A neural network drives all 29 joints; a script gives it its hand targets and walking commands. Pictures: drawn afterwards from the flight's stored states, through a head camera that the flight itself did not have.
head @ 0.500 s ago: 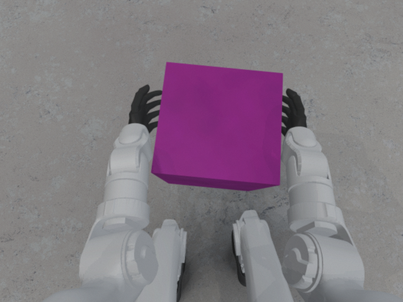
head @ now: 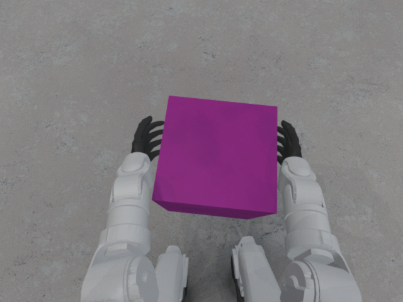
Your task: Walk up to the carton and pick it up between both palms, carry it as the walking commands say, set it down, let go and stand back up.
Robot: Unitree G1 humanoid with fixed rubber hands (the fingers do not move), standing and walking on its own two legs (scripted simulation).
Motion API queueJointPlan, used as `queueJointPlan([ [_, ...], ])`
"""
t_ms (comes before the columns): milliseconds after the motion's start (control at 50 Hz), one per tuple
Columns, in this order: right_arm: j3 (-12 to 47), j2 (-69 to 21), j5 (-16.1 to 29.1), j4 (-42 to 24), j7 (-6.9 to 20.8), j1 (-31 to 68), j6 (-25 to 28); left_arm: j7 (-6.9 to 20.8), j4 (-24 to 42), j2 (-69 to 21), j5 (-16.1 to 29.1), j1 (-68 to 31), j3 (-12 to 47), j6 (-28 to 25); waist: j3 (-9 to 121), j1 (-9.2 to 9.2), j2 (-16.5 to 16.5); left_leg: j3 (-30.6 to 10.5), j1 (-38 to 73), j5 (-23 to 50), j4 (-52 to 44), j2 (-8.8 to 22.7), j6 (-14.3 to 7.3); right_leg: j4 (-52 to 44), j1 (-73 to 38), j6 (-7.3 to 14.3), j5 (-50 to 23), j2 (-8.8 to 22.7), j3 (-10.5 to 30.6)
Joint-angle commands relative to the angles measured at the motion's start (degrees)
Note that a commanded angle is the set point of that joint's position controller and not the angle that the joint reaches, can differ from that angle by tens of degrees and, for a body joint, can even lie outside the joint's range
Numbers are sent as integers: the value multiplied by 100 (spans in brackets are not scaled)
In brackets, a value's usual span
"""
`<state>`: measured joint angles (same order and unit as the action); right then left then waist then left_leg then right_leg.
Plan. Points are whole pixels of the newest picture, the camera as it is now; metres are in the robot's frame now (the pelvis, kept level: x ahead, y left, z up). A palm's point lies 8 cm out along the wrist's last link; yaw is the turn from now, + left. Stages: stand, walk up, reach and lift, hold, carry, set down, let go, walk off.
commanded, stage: reach and lift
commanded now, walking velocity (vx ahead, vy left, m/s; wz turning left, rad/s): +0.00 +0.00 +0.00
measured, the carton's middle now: (214, 167) +0.41 -0.02 -0.11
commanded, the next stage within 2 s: none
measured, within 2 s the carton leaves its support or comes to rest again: neither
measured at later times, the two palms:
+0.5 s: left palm (129, 151) +0.39 +0.13 +0.04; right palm (305, 154) +0.38 -0.17 +0.03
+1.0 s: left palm (115, 143) +0.37 +0.13 +0.11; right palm (327, 145) +0.36 -0.17 +0.10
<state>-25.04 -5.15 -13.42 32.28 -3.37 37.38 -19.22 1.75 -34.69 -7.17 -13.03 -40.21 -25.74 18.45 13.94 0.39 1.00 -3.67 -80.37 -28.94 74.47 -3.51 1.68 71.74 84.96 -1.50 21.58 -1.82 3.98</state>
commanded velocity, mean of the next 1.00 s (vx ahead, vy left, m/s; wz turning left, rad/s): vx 0.00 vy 0.00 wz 0.00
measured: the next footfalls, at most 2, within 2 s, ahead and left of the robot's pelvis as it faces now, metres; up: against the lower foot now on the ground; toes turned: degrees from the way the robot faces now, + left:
none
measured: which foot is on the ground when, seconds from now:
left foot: down 0.00-1.00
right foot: down 0.00-1.00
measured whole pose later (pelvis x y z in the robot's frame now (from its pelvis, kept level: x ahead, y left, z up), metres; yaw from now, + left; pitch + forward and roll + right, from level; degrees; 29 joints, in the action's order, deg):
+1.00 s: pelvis +0.04 +0.00 +0.12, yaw +0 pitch +14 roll +0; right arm -21.5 -8.7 -16.6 24.8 -0.5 22.5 -23.8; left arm 3.4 -26.0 -11.4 -16.5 -23.5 -22.2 22.2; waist 5.5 1.5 1.0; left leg -5.4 -34.5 -17.2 37.5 -2.1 1.0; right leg 35.9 38.6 -0.8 11.6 -0.7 3.3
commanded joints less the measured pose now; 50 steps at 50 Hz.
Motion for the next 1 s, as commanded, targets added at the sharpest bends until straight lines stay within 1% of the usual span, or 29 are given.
queueJointPlan([
  [0,3480,-6199,811,351,1413,3268,36,1284,-519,-5611,726,-2954,3173,-13,3789,51,-217,288,1528,1335,-1158,-645,-116,-789,-3829,43,-1354,-721,-413],
  [160,3490,-6211,751,303,1484,2970,-11,1332,-451,-5679,658,-2683,3219,30,3441,53,-186,221,2057,1318,-1657,-590,-142,-1274,-4252,78,-1317,-679,-359],
  [220,3529,-6235,756,213,1513,2888,-25,1347,-409,-5707,637,-2522,3242,55,3374,27,-154,204,2299,1423,-1845,-576,-144,-1456,-4462,91,-1402,-660,-341],
  [240,3550,-6248,759,202,1522,2860,-35,1352,-355,-5731,660,-2536,3283,61,3377,58,-157,192,2381,1453,-1905,-563,-145,-1508,-4543,92,-1437,-653,-335],
  [340,3573,-6232,727,114,1575,2628,-85,1364,-305,-5705,588,-2214,3293,123,3131,50,-146,153,2741,1540,-2255,-526,-152,-1828,-4892,105,-1552,-613,-299],
  [360,3566,-6234,710,127,1586,2576,-103,1366,-312,-5704,566,-2136,3282,134,3039,43,-188,138,2807,1542,-2331,-517,-157,-1899,-4931,101,-1541,-609,-297],
  [380,3549,-6221,695,129,1596,2506,-114,1364,-277,-5715,562,-2107,3287,135,3001,68,-171,130,2908,1573,-2404,-503,-157,-1974,-5005,107,-1566,-596,-289],
  [420,3559,-6229,682,111,1620,2427,-116,1363,-235,-5693,540,-2025,3305,138,2882,55,-172,102,3032,1644,-2551,-484,-155,-2103,-5136,113,-1645,-584,-272],
  [440,3557,-6213,673,89,1628,2351,-118,1362,-184,-5725,549,-1986,3336,139,2866,86,-139,96,3149,1688,-2622,-478,-154,-2176,-5231,121,-1689,-576,-262],
  [460,3572,-6210,676,62,1638,2310,-120,1359,-179,-5719,531,-1897,3345,148,2823,73,-103,82,3239,1736,-2704,-469,-153,-2238,-5294,126,-1738,-567,-255],
  [500,3598,-6215,671,38,1659,2249,-123,1353,-88,-5725,543,-1868,3392,141,2733,75,-137,59,3374,1801,-2829,-454,-148,-2361,-5433,128,-1789,-553,-244],
  [520,3586,-6201,659,28,1665,2164,-125,1348,-52,-5716,541,-1841,3415,146,2734,115,-103,49,3469,1865,-2887,-446,-146,-2426,-5540,135,-1872,-542,-224],
  [640,3669,-6201,650,-68,1696,1960,-179,1332,33,-5706,494,-1586,3473,194,2436,126,-121,19,3858,1913,-3293,-408,-159,-2819,-6010,125,-1972,-476,-186],
  [700,3733,-6212,649,-159,1704,1815,-209,1322,105,-5704,494,-1406,3540,219,2350,123,-169,-10,4099,2079,-3494,-395,-166,-3015,-6324,116,-2156,-455,-173],
  [760,3769,-6177,649,-193,1706,1658,-245,1318,179,-5668,488,-1333,3587,248,2203,144,-137,-24,4350,2195,-3688,-380,-174,-3213,-6540,104,-2281,-421,-152],
  [800,3819,-6188,661,-239,1707,1576,-268,1309,228,-5647,480,-1235,3627,261,2092,123,-152,-31,4511,2268,-3818,-374,-183,-3351,-6702,96,-2351,-410,-149],
  [820,3829,-6164,665,-276,1707,1582,-275,1309,226,-5650,486,-1218,3644,273,2037,150,-156,-40,4598,2265,-3883,-363,-186,-3407,-6736,90,-2348,-405,-151],
  [860,3860,-6150,680,-316,1710,1530,-305,1304,253,-5627,473,-1161,3658,300,1953,125,-125,-48,4752,2279,-4015,-352,-193,-3531,-6928,89,-2375,-382,-133],
  [940,3905,-6152,700,-415,1708,1422,-386,1293,331,-5608,481,-1059,3726,365,1754,124,-184,-72,5118,2316,-4276,-326,-213,-3786,-7208,71,-2404,-373,-143],
  [980,3880,-6080,691,-445,1709,1407,-437,1294,333,-5601,477,-1057,3712,413,1608,132,-148,-84,5240,2251,-4400,-310,-217,-3905,-7327,72,-2339,-358,-136],
])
